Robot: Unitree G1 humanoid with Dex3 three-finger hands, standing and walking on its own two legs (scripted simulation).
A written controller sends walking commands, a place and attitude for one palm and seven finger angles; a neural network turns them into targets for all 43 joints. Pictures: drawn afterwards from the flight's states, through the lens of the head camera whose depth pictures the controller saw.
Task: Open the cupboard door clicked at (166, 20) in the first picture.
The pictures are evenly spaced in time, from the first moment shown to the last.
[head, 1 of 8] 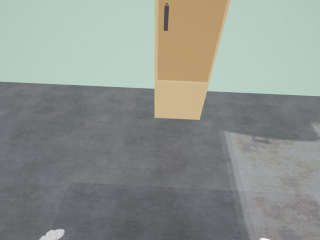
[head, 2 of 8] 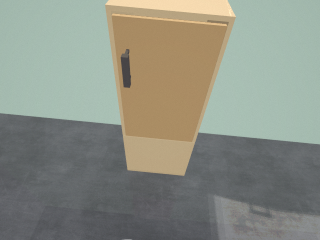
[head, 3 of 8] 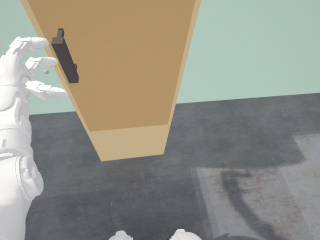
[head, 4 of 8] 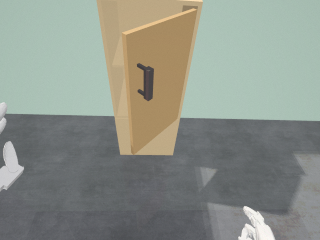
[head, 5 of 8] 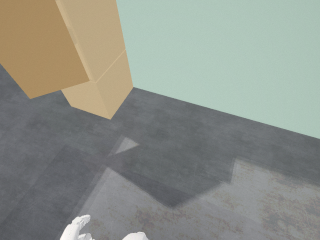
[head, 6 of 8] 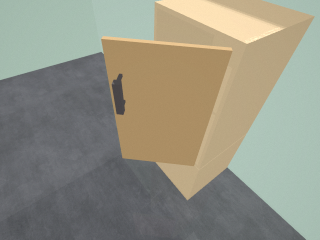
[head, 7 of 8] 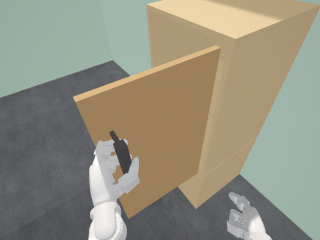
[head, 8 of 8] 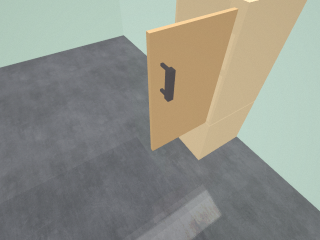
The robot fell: no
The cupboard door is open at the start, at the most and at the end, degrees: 0 92 90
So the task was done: yes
